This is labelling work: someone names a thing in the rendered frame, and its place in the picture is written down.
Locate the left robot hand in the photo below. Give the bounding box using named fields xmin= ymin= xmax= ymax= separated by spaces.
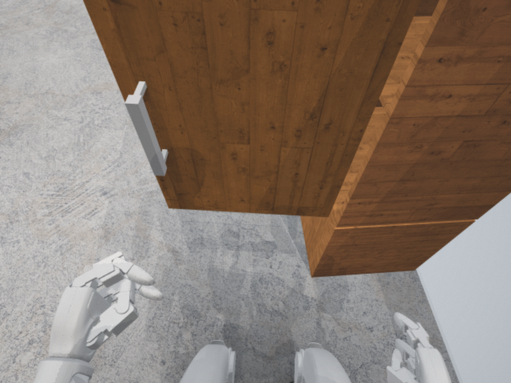
xmin=49 ymin=251 xmax=164 ymax=362

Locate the cupboard door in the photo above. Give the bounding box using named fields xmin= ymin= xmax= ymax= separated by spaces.
xmin=83 ymin=0 xmax=421 ymax=217

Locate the right robot thigh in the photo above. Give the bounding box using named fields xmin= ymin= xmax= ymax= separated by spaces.
xmin=294 ymin=348 xmax=351 ymax=383

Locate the left robot forearm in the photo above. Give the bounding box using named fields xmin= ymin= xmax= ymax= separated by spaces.
xmin=33 ymin=357 xmax=94 ymax=383

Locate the right robot hand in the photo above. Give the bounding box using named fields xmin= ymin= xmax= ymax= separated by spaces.
xmin=386 ymin=312 xmax=452 ymax=383

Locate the right robot shin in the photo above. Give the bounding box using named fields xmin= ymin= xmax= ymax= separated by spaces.
xmin=306 ymin=342 xmax=322 ymax=349

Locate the handle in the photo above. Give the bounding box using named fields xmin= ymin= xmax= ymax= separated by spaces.
xmin=125 ymin=81 xmax=168 ymax=176

